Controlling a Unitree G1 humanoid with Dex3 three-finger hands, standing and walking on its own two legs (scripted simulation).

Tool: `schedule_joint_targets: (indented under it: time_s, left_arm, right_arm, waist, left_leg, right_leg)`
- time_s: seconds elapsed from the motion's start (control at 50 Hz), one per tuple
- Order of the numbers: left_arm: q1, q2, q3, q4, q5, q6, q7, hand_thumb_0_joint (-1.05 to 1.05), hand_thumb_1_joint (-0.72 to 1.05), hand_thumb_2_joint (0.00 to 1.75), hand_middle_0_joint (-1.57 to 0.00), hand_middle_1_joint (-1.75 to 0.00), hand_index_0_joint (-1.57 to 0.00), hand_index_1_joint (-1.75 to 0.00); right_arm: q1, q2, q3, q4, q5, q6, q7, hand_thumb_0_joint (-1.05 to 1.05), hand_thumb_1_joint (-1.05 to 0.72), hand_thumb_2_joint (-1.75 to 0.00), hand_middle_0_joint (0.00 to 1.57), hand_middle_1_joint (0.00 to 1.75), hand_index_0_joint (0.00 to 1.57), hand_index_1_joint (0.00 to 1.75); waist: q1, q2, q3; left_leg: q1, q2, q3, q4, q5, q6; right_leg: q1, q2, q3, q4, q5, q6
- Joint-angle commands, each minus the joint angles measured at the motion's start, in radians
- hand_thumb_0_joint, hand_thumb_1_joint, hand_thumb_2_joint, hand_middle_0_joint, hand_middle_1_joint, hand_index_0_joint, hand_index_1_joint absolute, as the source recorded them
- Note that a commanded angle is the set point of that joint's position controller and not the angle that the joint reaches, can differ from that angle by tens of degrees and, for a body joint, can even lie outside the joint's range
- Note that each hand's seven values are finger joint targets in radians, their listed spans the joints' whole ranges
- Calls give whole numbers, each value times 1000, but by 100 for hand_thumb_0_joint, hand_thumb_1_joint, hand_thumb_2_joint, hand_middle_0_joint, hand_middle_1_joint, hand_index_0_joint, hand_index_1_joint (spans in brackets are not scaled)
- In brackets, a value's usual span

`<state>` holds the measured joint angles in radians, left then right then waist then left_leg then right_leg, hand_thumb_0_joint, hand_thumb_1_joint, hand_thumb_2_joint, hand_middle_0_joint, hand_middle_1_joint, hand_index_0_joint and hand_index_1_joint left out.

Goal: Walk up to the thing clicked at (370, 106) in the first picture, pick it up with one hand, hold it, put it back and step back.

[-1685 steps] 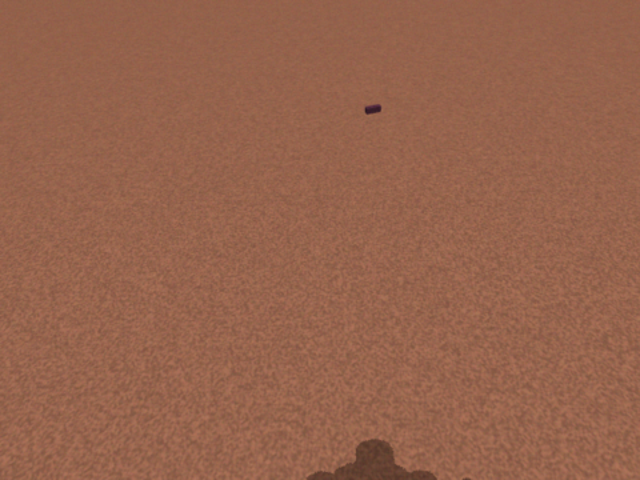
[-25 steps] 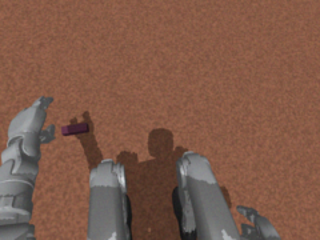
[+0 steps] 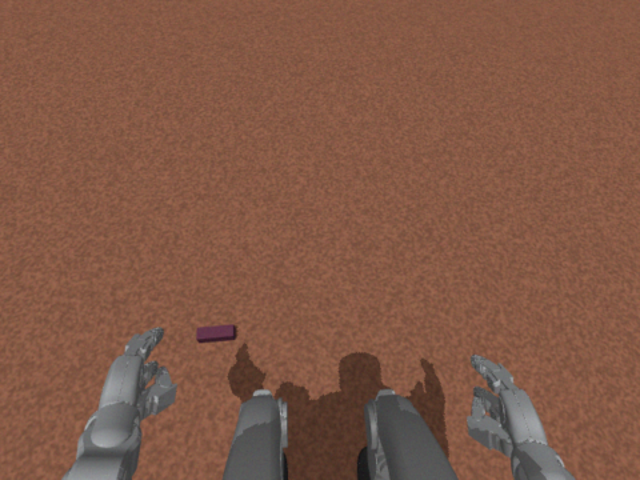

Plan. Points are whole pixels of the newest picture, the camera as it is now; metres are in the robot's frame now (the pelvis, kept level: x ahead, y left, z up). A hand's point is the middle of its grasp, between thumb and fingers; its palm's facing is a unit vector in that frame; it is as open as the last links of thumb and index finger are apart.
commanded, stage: home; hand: left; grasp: from above
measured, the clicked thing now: (216, 333) +0.48 +0.27 -0.58
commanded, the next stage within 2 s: none
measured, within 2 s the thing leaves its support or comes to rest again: neither
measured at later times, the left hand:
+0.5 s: hand (141, 416) +0.21 +0.18 +0.07, palm faces +0.09 -0.97 -0.21, open 7.4 cm
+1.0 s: hand (140, 419) +0.21 +0.19 +0.07, palm faces +0.09 -0.98 -0.20, open 7.4 cm
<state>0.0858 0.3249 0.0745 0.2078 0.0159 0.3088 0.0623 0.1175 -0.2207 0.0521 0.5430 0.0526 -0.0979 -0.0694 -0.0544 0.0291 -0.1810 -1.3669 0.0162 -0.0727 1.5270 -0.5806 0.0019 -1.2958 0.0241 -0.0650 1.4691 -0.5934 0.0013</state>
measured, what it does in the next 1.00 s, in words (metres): rises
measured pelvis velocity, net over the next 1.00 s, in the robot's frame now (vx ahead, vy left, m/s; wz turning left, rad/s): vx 0.05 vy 0.00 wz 0.04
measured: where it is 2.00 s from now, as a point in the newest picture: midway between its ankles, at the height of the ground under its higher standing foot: outside the picture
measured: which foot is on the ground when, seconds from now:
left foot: down 0.00-1.00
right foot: down 0.00-1.00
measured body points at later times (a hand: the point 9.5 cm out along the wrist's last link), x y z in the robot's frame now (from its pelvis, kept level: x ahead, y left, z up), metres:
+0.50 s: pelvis +0.06 +0.00 +0.11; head +0.07 +0.00 +0.56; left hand +0.20 +0.24 +0.09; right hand +0.22 -0.24 +0.05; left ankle +0.06 +0.11 -0.57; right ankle +0.05 -0.13 -0.57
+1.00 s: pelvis +0.05 +0.00 +0.11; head +0.07 +0.01 +0.56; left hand +0.20 +0.24 +0.08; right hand +0.22 -0.23 +0.05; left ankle +0.06 +0.11 -0.57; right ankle +0.05 -0.13 -0.57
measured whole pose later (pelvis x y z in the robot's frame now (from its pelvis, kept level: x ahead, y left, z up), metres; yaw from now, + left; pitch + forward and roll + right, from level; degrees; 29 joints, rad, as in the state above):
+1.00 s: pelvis +0.05 +0.00 +0.11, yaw +2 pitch +10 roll -3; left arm 0.50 0.22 0.02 -0.12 -0.05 0.44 0.03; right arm 0.29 -0.22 0.05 0.53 0.01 -0.23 -0.18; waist -0.04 0.05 -0.15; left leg -0.70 0.01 -0.05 1.01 -0.48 0.01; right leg -0.62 0.02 -0.05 0.94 -0.48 0.00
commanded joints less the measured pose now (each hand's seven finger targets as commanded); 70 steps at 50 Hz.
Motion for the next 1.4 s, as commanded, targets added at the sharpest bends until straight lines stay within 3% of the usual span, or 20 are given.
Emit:
schedule_joint_targets:
  time_s: [0.0, 0.1, 0.16, 0.3, 0.46, 0.5, 0.56, 0.64, 0.8, 1.04, 1.14, 1.38]
  left_arm:
    - [-3, 105, 76, -256, -55, 4, 16, 0, 90, 90, -20, -30, -20, -30]
    - [137, 64, 72, -327, -88, 43, 13, 0, 90, 90, -20, -30, -20, -30]
    - [235, 29, 46, -362, -88, 60, 11, 0, 90, 90, -20, -30, -20, -30]
    - [396, -6, 18, -479, -82, 89, 4, 0, 90, 90, -20, -30, -20, -30]
    - [397, -6, 8, -531, -72, 101, -24, 0, 90, 90, -20, -30, -20, -30]
    - [397, -4, 14, -512, -74, 99, -31, 0, 90, 90, -20, -30, -20, -30]
    - [396, 0, 13, -526, -68, 96, -37, 0, 90, 90, -20, -30, -20, -30]
    - [392, 4, 14, -529, -62, 91, -36, 0, 90, 90, -20, -30, -20, -30]
    - [384, 6, 8, -526, -61, 85, -34, 0, 90, 90, -20, -30, -20, -30]
    - [390, 3, 11, -529, -67, 86, -33, 0, 90, 90, -20, -30, -20, -30]
    - [390, 6, 19, -515, -65, 87, -34, 0, 90, 90, -20, -30, -20, -30]
    - [396, 6, 15, -517, -69, 84, -38, 0, 90, 90, -20, -30, -20, -30]
  right_arm:
    - [58, -140, -54, -126, 2, -68, -58, 0, -90, -90, 20, 30, 20, 30]
    - [96, -127, -47, -135, -5, -97, -95, 0, -90, -90, 20, 30, 20, 30]
    - [120, -115, -42, -148, -13, -110, -110, 0, -90, -90, 20, 30, 20, 30]
    - [136, -102, -47, -185, -24, -136, -130, 0, -90, -90, 20, 30, 20, 30]
    - [119, -116, -56, -194, -37, -169, -135, 0, -90, -90, 20, 30, 20, 30]
    - [117, -117, -56, -191, -39, -173, -133, 0, -90, -90, 20, 30, 20, 30]
    - [126, -122, -62, -187, -42, -182, -131, 0, -90, -90, 20, 30, 20, 30]
    - [119, -122, -62, -179, -45, -186, -128, 0, -90, -90, 20, 30, 20, 30]
    - [103, -123, -59, -174, -45, -189, -126, 0, -90, -90, 20, 30, 20, 30]
    - [111, -124, -62, -180, -44, -188, -125, 0, -90, -90, 20, 30, 20, 30]
    - [102, -121, -62, -178, -46, -188, -125, 0, -90, -90, 20, 30, 20, 30]
    - [112, -126, -64, -175, -44, -192, -125, 0, -90, -90, 20, 30, 20, 30]
  waist:
    - [-28, 73, -329]
    - [-14, 76, -268]
    - [-18, 63, -232]
    - [-1, 35, -127]
    - [-4, 3, -18]
    - [-2, -30, -16]
    - [0, -4, -59]
    - [5, 17, -74]
    - [12, 28, -43]
    - [16, 3, -70]
    - [23, 12, -40]
    - [13, 6, -58]
  left_leg:
    - [448, -5, -22, -366, 103, 22]
    - [580, -6, -7, -473, 228, 16]
    - [642, -10, 5, -528, 296, 15]
    - [727, -14, 8, -632, 334, 16]
    - [751, -15, 18, -686, 263, 20]
    - [748, -18, 22, -675, 269, 24]
    - [775, -26, 34, -657, 326, 22]
    - [797, -22, 27, -667, 350, 16]
    - [794, -16, 16, -688, 318, 14]
    - [789, -14, 15, -684, 323, 15]
    - [763, -16, 19, -691, 258, 14]
    - [776, -15, 21, -681, 280, 17]
  right_leg:
    - [315, 12, 25, -343, 149, -25]
    - [461, 12, 20, -458, 250, -22]
    - [547, 14, 13, -523, 309, -20]
    - [653, 18, 2, -635, 338, -15]
    - [658, 13, -4, -694, 264, -7]
    - [672, 8, 2, -701, 274, -2]
    - [692, 2, 14, -694, 337, 1]
    - [700, 5, 7, -679, 350, -4]
    - [690, 10, -1, -681, 313, -6]
    - [705, 8, 3, -677, 317, -7]
    - [689, 6, 5, -690, 259, -6]
    - [690, 6, 9, -682, 279, -6]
